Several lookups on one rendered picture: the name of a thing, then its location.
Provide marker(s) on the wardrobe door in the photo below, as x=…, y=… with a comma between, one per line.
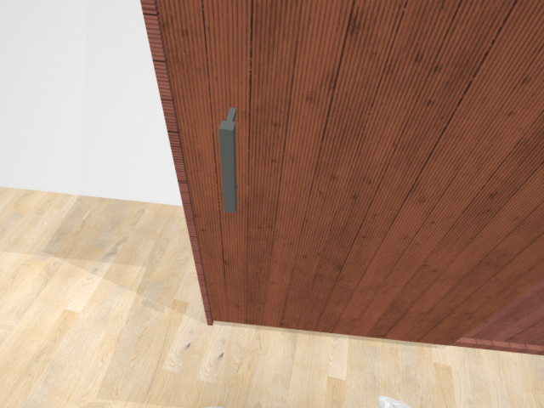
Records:
x=521, y=321
x=389, y=159

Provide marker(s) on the handle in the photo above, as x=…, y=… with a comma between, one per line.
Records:
x=228, y=161

